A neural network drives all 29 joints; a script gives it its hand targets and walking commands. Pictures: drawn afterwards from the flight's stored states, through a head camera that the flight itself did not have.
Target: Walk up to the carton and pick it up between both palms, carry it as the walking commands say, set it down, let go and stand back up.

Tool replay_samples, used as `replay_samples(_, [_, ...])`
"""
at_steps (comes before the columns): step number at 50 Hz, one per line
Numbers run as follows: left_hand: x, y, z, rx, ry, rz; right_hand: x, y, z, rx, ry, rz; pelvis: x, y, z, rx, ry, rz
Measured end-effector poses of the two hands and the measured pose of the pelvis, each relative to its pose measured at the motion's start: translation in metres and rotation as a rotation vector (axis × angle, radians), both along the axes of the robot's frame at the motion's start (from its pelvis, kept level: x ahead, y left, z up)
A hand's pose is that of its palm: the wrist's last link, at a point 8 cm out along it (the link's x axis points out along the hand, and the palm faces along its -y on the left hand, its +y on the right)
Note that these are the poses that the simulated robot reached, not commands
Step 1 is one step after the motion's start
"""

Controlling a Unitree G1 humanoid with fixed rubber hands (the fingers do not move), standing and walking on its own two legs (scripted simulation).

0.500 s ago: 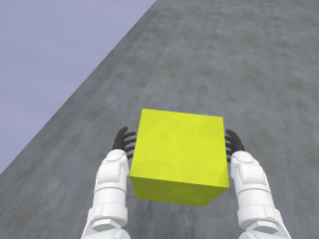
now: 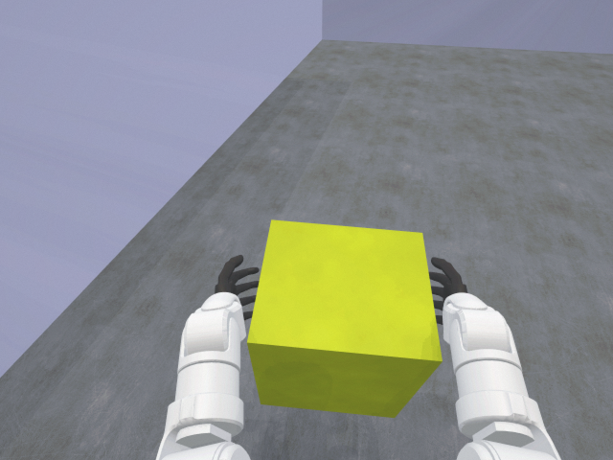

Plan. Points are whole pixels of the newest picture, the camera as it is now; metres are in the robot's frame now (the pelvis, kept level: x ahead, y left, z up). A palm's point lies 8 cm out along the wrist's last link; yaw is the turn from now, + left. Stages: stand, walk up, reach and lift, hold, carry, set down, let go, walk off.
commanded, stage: reach and lift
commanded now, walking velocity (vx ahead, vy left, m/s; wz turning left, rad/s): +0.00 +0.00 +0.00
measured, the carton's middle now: (336, 324) +0.34 +0.01 -0.01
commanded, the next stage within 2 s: hold in 1.00 s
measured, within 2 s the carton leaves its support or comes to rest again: neither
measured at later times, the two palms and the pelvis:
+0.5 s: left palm (229, 310) +0.30 +0.16 +0.06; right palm (455, 315) +0.31 -0.15 +0.06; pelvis +0.00 +0.00 +0.00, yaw +0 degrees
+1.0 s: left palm (229, 313) +0.29 +0.16 +0.06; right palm (460, 327) +0.29 -0.16 +0.06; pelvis +0.00 +0.00 +0.00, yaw +0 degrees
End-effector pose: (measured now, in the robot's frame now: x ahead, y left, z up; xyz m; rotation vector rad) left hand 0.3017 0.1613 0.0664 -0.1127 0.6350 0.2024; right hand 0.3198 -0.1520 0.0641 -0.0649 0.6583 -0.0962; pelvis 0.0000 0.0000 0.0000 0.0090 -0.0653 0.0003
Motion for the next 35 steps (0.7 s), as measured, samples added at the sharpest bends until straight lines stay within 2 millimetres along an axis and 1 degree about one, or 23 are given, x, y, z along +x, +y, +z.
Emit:
replay_samples(6, [-0.001,-0.002,-0.008,0.006,0.034,-0.016,-0.006,-0.002,-0.011,-0.007,0.035,-0.007,0.003,0.001,0.001,-0.002,0.005,0.000])
replay_samples(18, [-0.003,-0.003,-0.004,0.018,0.014,-0.035,-0.013,-0.003,-0.007,-0.021,0.016,-0.016,0.001,0.004,0.002,-0.006,0.000,0.000])
replay_samples(28, [-0.002,-0.001,-0.006,0.015,0.020,-0.027,-0.008,-0.001,-0.007,-0.014,0.023,-0.012,0.002,0.004,0.002,-0.006,0.003,0.000])
replay_samples(35, [-0.002,-0.003,-0.006,0.022,0.017,-0.040,-0.015,-0.003,-0.009,-0.015,0.022,-0.025,0.003,0.004,0.002,-0.006,0.002,0.000])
